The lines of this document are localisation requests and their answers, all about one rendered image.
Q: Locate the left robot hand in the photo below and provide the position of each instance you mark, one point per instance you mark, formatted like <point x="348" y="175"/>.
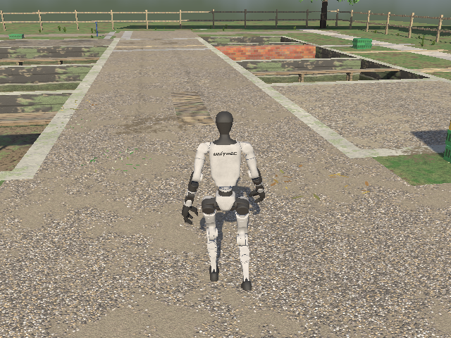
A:
<point x="186" y="214"/>

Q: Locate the robot right forearm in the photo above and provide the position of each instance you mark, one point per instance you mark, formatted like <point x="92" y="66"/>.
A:
<point x="258" y="183"/>

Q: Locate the left robot upper arm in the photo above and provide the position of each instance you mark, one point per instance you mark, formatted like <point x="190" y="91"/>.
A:
<point x="199" y="160"/>

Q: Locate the left robot foot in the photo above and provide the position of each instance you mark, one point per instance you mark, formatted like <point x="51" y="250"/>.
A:
<point x="213" y="275"/>

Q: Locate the right robot upper arm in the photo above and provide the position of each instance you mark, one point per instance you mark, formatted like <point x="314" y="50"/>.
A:
<point x="247" y="149"/>

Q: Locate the right robot foot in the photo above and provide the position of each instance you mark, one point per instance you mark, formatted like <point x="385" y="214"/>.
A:
<point x="246" y="285"/>

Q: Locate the robot left forearm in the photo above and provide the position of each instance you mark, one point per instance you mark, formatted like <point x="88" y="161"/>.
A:
<point x="191" y="191"/>

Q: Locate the right robot hand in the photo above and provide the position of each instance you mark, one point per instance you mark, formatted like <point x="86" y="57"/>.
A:
<point x="254" y="193"/>

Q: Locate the robot foot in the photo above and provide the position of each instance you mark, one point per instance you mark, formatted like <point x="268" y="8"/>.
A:
<point x="213" y="275"/>
<point x="246" y="285"/>

